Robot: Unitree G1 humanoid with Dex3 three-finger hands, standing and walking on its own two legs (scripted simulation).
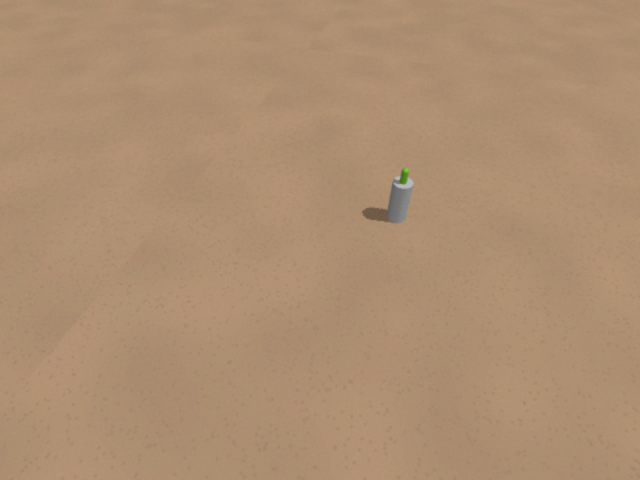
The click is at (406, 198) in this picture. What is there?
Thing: necked bottle
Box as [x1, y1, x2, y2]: [387, 168, 412, 222]
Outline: 407,168 403,168 401,175 393,179 387,211 387,218 393,222 401,222 405,217 412,187 412,181 407,177
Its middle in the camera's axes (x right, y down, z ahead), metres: +0.37 -0.22 +1.74
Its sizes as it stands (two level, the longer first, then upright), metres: 0.088 0.088 0.274
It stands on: the floor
